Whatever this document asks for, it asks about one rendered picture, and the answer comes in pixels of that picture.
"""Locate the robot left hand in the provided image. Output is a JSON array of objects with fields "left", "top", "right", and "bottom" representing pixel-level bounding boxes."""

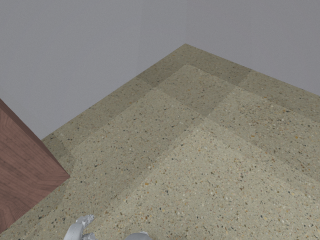
[{"left": 63, "top": 214, "right": 98, "bottom": 240}]

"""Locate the cabinet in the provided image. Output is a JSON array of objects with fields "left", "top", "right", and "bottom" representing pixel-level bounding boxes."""
[{"left": 0, "top": 99, "right": 70, "bottom": 234}]

